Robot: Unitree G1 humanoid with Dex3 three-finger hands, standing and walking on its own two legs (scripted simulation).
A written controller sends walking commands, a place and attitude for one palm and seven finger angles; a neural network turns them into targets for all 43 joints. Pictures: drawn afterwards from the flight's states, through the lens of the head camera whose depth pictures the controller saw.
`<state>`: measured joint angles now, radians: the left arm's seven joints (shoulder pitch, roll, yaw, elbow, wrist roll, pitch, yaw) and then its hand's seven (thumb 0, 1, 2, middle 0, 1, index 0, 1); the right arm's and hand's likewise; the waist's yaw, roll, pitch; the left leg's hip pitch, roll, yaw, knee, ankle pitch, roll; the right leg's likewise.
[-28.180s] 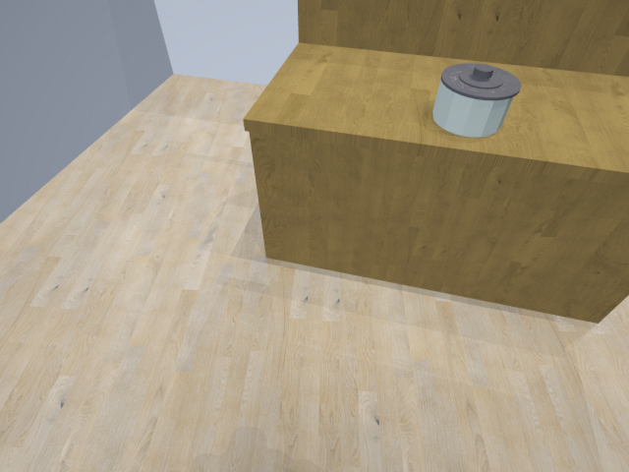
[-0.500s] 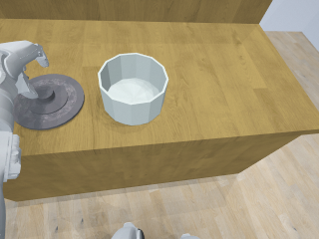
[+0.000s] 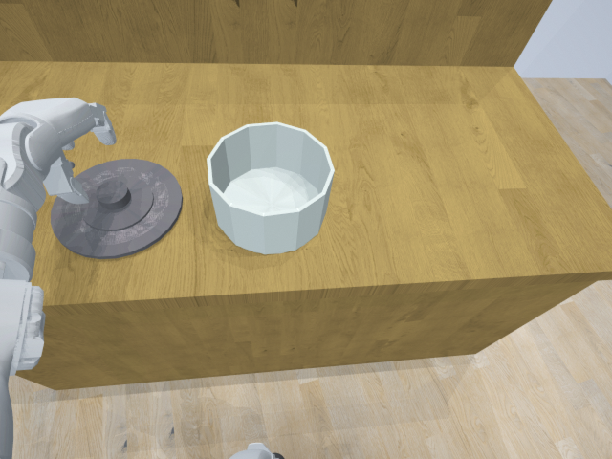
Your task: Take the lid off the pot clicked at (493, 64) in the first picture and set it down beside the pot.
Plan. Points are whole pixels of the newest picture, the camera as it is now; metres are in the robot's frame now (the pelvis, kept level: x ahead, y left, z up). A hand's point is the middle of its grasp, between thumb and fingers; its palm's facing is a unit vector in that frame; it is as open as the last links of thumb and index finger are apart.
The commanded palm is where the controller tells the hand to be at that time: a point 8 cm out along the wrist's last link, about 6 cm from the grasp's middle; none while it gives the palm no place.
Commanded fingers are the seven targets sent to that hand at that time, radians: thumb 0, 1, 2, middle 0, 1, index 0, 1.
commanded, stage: draw the hand back to the body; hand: left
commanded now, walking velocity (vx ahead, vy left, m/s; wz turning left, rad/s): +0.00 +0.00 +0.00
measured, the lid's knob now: (113, 194) +0.52 +0.31 -0.04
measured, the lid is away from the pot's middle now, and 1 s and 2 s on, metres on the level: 0.26 0.26 0.26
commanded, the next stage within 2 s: none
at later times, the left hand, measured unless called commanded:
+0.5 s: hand (119, 163) +0.43 +0.22 +0.13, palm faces +0.16 -0.88 -0.44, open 11.1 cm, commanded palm +0.38 +0.27 +0.17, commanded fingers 0.00 0.07 0.74 -0.35 -0.74 -0.35 -0.74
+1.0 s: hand (123, 192) +0.37 +0.20 +0.16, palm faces +0.40 -0.86 -0.33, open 9.1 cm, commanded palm +0.31 +0.23 +0.18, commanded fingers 0.00 0.66 0.85 -0.24 -0.43 -0.24 -0.43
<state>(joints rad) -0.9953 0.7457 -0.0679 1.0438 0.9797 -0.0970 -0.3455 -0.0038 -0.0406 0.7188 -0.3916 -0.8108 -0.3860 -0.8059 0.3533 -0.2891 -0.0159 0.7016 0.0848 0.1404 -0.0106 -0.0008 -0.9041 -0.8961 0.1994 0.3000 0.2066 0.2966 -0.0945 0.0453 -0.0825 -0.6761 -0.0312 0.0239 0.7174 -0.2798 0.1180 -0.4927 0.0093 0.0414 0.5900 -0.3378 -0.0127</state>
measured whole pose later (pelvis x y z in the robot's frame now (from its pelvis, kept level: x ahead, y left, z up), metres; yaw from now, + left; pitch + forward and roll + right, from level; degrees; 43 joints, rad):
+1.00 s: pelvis +0.04 -0.08 +0.02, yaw -1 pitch +1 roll -1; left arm -0.12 0.43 0.33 0.22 -0.05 -0.05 0.09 0.00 0.43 0.81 -0.30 -0.55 -0.29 -0.55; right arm 0.22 -0.28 0.00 0.67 0.06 0.01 -0.04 0.01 -0.91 -0.90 0.20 0.30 0.20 0.30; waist -0.01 0.04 0.00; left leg -0.24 0.03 0.03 0.50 -0.27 0.00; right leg -0.09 0.05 0.03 0.41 -0.33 -0.03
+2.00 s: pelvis +0.02 -0.06 +0.03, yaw +0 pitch -4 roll -1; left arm 0.55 0.35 0.27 -0.49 -0.08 -0.10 0.08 0.01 0.89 0.90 -0.21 -0.30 -0.21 -0.30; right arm 0.17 -0.23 0.02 0.62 0.02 -0.09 -0.05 0.01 -0.90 -0.90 0.20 0.30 0.21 0.30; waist 0.06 0.05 0.00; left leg -0.17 0.00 0.03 0.47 -0.23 0.03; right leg 0.00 0.02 0.03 0.35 -0.28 0.00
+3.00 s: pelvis -0.07 -0.03 +0.01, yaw +0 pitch -1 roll -3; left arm 0.61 0.39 0.36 -0.62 -0.03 -0.20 0.10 0.01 0.88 0.90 -0.21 -0.31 -0.21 -0.30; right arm 0.23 -0.21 0.01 0.54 0.02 -0.11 -0.06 0.01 -0.90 -0.90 0.20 0.30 0.21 0.30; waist 0.00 0.01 0.06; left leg -0.43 0.01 0.05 0.62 -0.21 0.07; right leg -0.28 0.00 -0.02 0.54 -0.24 0.04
